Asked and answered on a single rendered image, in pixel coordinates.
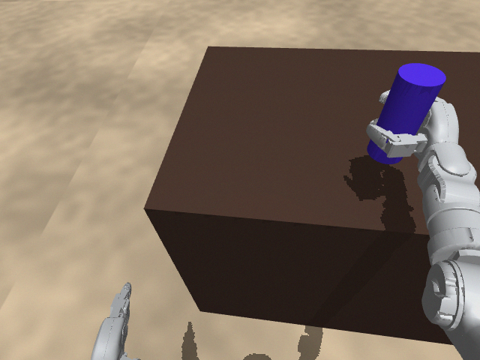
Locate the can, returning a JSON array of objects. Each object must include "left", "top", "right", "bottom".
[{"left": 367, "top": 63, "right": 446, "bottom": 164}]

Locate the right robot arm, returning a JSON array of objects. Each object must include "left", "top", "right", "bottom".
[{"left": 417, "top": 142, "right": 480, "bottom": 360}]

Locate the left robot hand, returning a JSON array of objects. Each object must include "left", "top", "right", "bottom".
[{"left": 91, "top": 283, "right": 141, "bottom": 360}]

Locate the right robot hand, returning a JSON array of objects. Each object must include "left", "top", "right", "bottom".
[{"left": 366, "top": 90, "right": 459, "bottom": 159}]

